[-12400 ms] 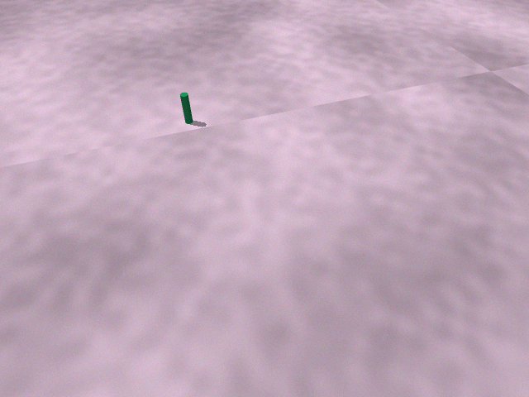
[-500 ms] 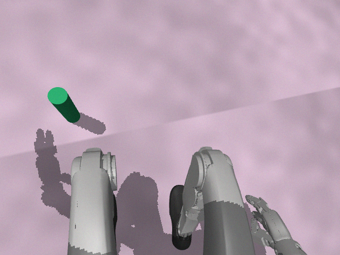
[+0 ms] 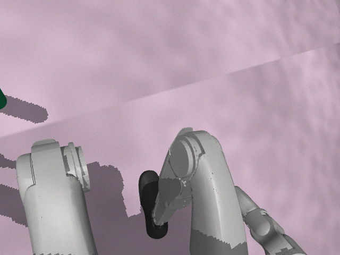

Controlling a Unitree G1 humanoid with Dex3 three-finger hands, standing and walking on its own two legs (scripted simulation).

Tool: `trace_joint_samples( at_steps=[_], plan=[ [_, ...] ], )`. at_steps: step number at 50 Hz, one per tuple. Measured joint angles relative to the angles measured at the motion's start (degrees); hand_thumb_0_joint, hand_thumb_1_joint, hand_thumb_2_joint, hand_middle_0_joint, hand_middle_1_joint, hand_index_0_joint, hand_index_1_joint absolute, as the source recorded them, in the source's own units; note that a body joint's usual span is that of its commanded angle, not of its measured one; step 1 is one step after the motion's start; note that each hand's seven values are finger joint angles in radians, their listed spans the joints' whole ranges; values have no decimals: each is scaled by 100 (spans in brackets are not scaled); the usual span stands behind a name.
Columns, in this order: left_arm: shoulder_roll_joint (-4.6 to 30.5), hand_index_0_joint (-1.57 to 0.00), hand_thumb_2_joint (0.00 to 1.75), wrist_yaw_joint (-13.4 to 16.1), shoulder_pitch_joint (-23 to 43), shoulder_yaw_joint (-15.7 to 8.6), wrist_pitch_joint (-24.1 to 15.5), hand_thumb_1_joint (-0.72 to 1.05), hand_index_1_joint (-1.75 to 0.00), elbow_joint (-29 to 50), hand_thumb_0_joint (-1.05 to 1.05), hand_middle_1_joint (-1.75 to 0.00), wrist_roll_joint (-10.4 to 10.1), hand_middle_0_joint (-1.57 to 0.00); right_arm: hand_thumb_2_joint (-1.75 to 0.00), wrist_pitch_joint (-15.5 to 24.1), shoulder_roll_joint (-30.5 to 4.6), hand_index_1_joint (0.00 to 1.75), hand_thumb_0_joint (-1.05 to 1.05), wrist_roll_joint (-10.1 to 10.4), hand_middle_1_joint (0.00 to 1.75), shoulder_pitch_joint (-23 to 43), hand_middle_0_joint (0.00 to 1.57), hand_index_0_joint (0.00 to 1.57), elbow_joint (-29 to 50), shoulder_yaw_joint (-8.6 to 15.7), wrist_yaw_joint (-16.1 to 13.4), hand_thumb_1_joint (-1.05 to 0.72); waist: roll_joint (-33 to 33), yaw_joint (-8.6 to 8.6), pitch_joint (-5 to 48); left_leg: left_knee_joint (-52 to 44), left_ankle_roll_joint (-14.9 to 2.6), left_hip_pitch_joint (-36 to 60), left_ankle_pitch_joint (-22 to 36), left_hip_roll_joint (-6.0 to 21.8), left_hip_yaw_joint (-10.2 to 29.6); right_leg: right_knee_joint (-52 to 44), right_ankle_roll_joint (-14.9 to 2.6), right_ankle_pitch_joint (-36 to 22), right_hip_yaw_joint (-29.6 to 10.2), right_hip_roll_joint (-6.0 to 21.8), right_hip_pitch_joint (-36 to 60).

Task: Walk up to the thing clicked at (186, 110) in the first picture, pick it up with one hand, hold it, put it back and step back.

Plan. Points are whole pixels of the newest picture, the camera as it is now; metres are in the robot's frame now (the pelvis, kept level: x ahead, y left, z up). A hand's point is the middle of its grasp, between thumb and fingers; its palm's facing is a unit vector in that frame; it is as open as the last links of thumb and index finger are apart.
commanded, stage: close in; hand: left
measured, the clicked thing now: out of the picture +0.44 +0.31 -0.20
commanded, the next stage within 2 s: rest palm in 0.52 s
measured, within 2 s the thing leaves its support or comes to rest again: leaves its support in 1.88 s
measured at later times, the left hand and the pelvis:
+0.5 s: hand out of the picture +0.41 +0.32 -0.17, palm faces +0.33 -0.94 +0.01, open 17.5 cm; pelvis -0.01 +0.00 -0.02, yaw -3 degrees
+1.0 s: hand out of the picture +0.43 +0.31 -0.18, palm faces +0.36 -0.93 +0.01, open 12.5 cm; pelvis -0.01 +0.01 -0.02, yaw -4 degrees
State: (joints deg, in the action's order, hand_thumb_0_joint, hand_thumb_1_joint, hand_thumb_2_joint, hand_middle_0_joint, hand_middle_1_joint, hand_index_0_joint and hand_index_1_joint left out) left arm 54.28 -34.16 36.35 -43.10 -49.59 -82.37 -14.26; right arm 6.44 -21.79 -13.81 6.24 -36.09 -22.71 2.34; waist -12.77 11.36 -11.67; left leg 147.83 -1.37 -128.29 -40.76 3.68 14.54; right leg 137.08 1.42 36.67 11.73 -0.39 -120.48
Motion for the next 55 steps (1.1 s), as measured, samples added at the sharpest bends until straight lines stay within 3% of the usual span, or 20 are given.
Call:
trace_joint_samples(
  at_steps=[4, 9, 15, 19, 26, 31, 38, 46, 55],
  plan=[
    [-129, -8, 3, 318, 4, 160, -314, -61, -8, -201, -2, -11, -2, -5, -89, -62, 2, 30, 0, -116, 30, 172, 21, 21, 95, -234, 55, -90, -103, 61, -148, 155, 15, 50, -21, 0, 146, 65, 22, -43, 100, -44, 76],
    [-285, -8, 4, 973, 66, 132, -674, -61, -8, -276, -2, -11, 170, -4, -89, -151, 9, 30, 0, -293, 30, 344, 21, 21, 234, -444, 140, -90, -248, 119, -323, 323, 45, 108, -37, -12, 338, 120, 47, -102, 230, -95, 169],
    [-285, -8, 6, 1629, 27, 247, -940, -61, -8, -32, -2, -12, 523, -4, -89, -330, 18, 30, 0, -529, 30, 398, 21, 21, 314, -516, 227, -90, -331, 131, -499, 434, 50, 137, 5, -32, 485, 127, 77, -188, 331, -135, 255],
    [-280, -8, 7, 1865, -56, 482, -1022, -61, -8, 34, -2, -12, 544, -4, -90, -445, -26, 30, 0, -594, 30, 355, 21, 21, 347, -526, 289, -91, -263, 140, -542, 449, 13, 116, 74, -42, 504, 108, 106, -247, 346, -146, 281],
    [-488, -10, 10, 2129, -117, 896, -1052, -60, -10, -134, -2, -14, 404, -6, -90, -511, -98, 30, 0, -552, 30, 252, 21, 21, 406, -622, 369, -91, -181, 206, -478, 425, -25, 113, 148, -26, 515, 59, 139, -335, 354, -171, 289],
    [-536, -10, 12, 2340, -76, 892, -1216, -59, -11, -238, -2, -14, 456, -6, -90, -533, -102, 30, 0, -571, 30, 250, 21, 21, 478, -714, 393, -91, -273, 271, -515, 459, -5, 158, 147, -8, 583, 55, 134, -388, 398, -206, 314],
    [-347, -12, 18, 2603, -46, 808, -1364, -52, -14, -250, -2, -15, 588, -10, -90, -600, -98, 30, 0, -635, 30, 265, 21, 21, 546, -790, 392, -90, -401, 302, -657, 505, -10, 157, 121, 14, 643, 48, 152, -412, 434, -249, 315],
    [-247, -28, 34, 2710, 82, 896, -1363, -21, -28, -221, -1, -29, 534, -27, -90, -660, -85, 30, 0, -664, 30, 264, 21, 21, 492, -841, 400, -88, -392, 285, -688, 508, -8, 143, 45, -8, 653, 41, 174, -321, 443, -237, 329],
    [-217, -47, 53, 2740, 256, 1011, -1273, 19, -45, -260, -1, -45, 630, -47, -89, -734, -35, 30, 0, -655, 30, 376, 21, 21, 547, -835, 397, -87, -357, 342, -677, 510, -16, 134, 11, -7, 679, 18, 185, -297, 463, -248, 333]
  ],
)
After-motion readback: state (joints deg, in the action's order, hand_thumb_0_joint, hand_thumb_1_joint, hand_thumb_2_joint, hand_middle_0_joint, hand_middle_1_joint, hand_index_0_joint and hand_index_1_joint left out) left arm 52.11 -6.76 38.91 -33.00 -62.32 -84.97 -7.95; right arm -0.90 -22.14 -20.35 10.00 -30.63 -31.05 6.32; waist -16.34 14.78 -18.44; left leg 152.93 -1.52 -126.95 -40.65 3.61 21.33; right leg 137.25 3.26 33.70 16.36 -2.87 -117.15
